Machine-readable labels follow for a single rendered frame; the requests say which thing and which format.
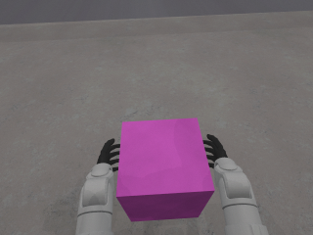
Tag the left robot forearm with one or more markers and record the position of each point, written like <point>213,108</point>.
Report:
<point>94,216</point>

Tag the right robot hand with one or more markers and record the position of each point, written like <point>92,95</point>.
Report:
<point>217,149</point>

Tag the left robot hand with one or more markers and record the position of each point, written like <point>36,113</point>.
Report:
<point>106,155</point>

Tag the right robot forearm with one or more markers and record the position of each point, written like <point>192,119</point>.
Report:
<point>237,200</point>

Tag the carton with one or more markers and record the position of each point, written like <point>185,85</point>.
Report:
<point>163,171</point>

